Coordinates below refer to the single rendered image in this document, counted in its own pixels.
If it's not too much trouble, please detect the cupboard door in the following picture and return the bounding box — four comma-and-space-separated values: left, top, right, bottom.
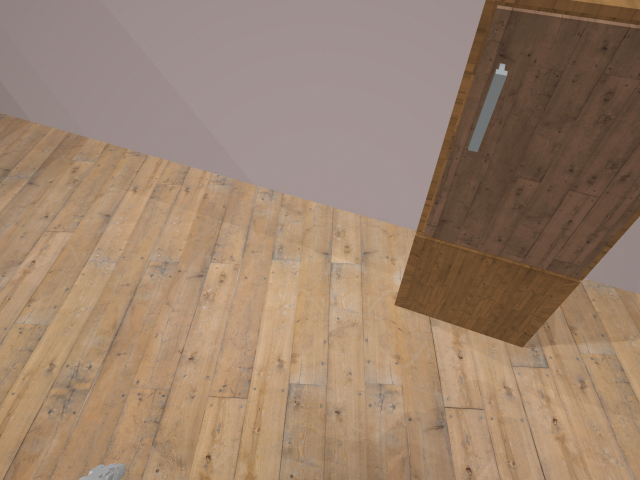
423, 5, 640, 279

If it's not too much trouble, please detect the handle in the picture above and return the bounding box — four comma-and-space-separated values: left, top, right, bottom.
468, 63, 508, 152

